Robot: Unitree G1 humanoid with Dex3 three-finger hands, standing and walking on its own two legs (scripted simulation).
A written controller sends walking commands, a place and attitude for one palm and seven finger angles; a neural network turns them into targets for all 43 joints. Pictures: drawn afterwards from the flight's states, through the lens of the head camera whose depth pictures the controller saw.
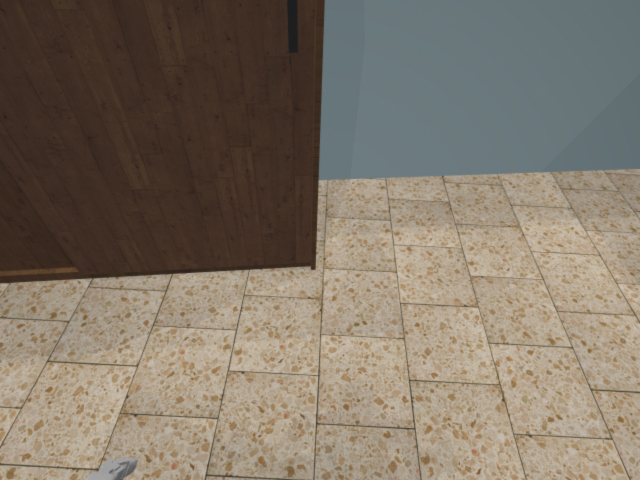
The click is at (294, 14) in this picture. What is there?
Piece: wardrobe's sliding door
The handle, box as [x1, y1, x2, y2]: [287, 0, 297, 52]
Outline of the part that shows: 287,0 289,52 297,52 296,0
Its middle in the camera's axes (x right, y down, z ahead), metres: -0.06 -0.55 +0.79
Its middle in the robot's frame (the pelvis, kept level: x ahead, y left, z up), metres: +0.98 +0.13 +0.27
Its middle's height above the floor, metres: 1.03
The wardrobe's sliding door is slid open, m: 0.00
